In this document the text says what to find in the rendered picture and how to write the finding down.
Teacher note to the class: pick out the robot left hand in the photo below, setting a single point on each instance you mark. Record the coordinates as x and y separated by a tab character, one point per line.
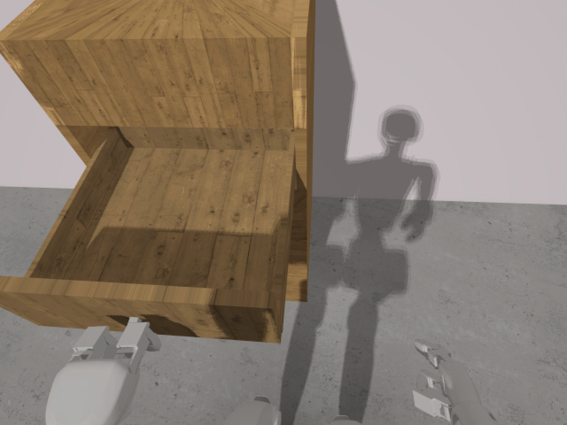
89	390

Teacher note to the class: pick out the drawer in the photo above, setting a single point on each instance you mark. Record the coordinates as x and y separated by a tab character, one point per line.
188	228

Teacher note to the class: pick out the robot right forearm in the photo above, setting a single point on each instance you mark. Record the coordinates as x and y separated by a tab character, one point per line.
471	413

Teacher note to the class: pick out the robot right hand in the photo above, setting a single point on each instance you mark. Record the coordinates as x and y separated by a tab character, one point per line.
437	395

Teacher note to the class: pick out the left robot thigh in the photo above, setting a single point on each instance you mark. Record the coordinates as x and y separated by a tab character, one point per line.
254	412

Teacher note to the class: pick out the cabinet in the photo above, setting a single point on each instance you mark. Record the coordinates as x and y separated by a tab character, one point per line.
92	64

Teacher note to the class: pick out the handle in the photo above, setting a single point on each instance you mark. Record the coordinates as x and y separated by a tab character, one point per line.
111	350

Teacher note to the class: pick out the robot left shin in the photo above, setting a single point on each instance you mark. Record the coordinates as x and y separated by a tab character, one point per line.
262	398

